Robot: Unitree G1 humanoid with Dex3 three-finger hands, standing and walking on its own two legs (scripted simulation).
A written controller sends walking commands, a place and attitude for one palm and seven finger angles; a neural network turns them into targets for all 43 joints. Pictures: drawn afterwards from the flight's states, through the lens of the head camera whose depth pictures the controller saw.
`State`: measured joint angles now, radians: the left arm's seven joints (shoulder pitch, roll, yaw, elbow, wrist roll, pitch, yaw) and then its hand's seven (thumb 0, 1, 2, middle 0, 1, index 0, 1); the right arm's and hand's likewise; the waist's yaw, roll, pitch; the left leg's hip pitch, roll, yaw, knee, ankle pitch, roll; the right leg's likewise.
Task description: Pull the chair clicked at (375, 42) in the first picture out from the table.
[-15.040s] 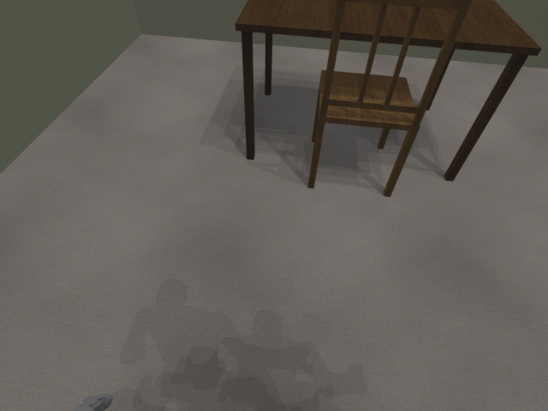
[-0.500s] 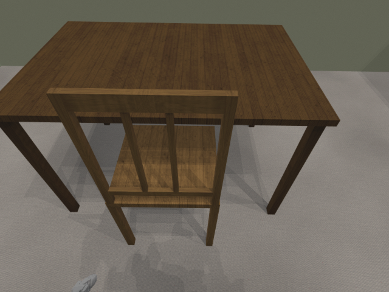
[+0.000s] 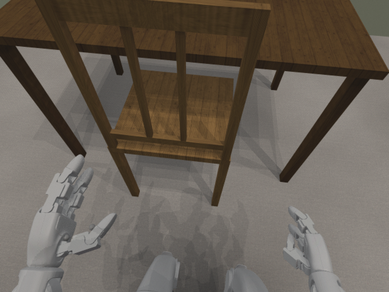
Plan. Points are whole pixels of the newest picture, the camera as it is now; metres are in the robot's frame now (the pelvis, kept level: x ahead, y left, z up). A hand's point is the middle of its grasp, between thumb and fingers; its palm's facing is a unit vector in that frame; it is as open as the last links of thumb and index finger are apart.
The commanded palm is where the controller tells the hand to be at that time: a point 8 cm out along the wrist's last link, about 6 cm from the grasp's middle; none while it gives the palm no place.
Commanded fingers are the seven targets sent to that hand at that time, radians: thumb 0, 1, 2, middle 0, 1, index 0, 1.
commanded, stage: raise the hand toward the chair's back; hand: left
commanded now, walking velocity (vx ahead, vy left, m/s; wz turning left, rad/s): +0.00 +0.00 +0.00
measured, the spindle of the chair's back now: (140, 93) +0.55 +0.21 +0.04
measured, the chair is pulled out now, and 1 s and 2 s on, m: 0.00 0.00 0.00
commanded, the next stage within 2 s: aim the fingers beside a spindle in 1.48 s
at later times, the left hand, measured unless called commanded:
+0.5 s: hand (104, 206) +0.25 +0.20 +0.04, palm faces -0.07 -1.00 -0.04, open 15.2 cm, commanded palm +0.23 +0.27 +0.06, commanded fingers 0.00 -0.43 0.33 -0.07 -0.09 -0.07 -0.09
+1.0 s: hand (85, 182) +0.28 +0.24 +0.08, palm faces +0.03 -1.00 -0.08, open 16.9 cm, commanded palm +0.25 +0.29 +0.08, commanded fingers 0.00 -0.50 0.30 -0.06 -0.08 -0.06 -0.08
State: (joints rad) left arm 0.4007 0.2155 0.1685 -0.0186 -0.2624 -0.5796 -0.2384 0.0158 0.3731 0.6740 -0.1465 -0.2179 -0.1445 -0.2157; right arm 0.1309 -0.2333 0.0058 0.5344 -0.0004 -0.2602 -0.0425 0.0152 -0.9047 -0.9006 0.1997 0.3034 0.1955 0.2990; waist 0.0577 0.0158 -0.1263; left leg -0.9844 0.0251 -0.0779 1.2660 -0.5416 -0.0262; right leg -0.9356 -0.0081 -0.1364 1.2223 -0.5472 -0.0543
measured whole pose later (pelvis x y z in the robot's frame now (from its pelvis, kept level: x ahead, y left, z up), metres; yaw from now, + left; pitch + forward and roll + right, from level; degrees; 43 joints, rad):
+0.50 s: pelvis +0.02 +0.02 +0.02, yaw -2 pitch +16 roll -2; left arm 0.34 0.24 0.17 0.07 -0.26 -0.40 -0.28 0.00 -0.21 0.42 -0.09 -0.13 -0.09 -0.12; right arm 0.22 -0.25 -0.02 0.56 0.03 -0.23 -0.06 0.02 -0.90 -0.90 0.20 0.30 0.20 0.30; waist -0.02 0.02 -0.13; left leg -0.94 0.02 -0.02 1.18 -0.53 0.01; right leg -0.91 -0.01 -0.08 1.14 -0.52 -0.01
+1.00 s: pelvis +0.03 +0.03 +0.03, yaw -1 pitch +15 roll -3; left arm 0.28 0.26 0.23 0.06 -0.26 -0.40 -0.25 -0.01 -0.50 0.30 -0.06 -0.08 -0.06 -0.08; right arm 0.24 -0.24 0.02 0.54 0.02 -0.20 -0.04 0.02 -0.90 -0.90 0.20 0.30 0.20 0.30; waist 0.00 0.03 -0.13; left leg -0.87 0.01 -0.03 1.12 -0.52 0.02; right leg -0.82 -0.02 -0.09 1.06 -0.51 0.00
